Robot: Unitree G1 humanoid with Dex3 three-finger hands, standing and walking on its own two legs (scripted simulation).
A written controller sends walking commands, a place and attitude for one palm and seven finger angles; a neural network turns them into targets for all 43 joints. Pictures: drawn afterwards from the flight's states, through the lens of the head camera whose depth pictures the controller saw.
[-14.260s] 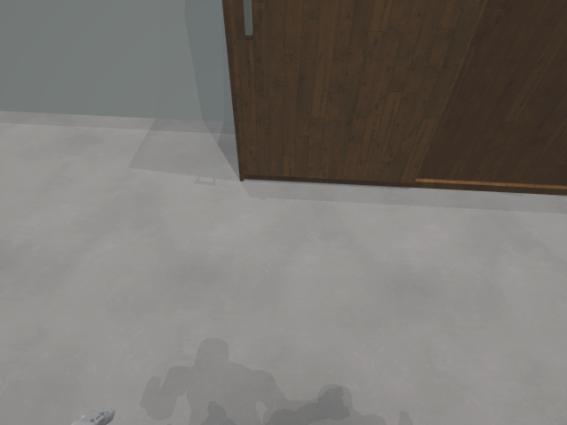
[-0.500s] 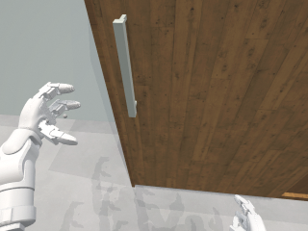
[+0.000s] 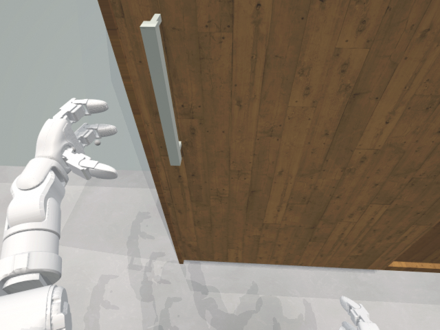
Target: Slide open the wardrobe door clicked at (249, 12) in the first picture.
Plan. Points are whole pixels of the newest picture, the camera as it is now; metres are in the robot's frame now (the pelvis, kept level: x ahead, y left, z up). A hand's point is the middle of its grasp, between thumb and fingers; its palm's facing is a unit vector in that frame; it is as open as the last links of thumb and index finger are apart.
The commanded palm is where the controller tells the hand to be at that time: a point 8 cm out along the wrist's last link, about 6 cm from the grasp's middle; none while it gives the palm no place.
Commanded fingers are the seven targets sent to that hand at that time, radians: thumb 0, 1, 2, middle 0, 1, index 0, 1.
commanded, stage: move the hooked fingers beside the handle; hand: left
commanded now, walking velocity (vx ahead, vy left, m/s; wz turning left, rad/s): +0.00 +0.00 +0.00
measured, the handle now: (167, 101) +0.51 +0.14 +0.16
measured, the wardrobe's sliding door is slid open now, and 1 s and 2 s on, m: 0.00 0.00 0.00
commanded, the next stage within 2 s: feel for the door with the fingertips in 1.30 s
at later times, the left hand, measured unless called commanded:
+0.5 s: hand (127, 114) +0.45 +0.20 +0.17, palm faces +0.00 -1.00 +0.01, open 14.0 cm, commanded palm +0.43 +0.25 +0.16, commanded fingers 0.00 -0.50 0.30 -0.30 -1.20 -0.30 -1.20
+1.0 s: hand (128, 117) +0.45 +0.20 +0.17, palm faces -0.01 -1.00 +0.00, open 14.0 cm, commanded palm +0.43 +0.25 +0.16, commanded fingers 0.00 -0.50 0.30 -0.30 -1.20 -0.30 -1.20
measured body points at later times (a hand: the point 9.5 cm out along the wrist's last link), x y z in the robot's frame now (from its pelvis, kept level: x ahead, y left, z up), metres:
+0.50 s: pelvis +0.00 +0.00 +0.00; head +0.03 +0.00 +0.45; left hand +0.45 +0.26 +0.17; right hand +0.06 -0.26 -0.12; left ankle -0.03 +0.11 -0.74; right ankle +0.02 -0.11 -0.74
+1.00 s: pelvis +0.00 +0.01 +0.00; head +0.03 +0.00 +0.45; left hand +0.44 +0.25 +0.17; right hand +0.08 -0.26 -0.11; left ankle -0.03 +0.11 -0.74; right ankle +0.02 -0.11 -0.74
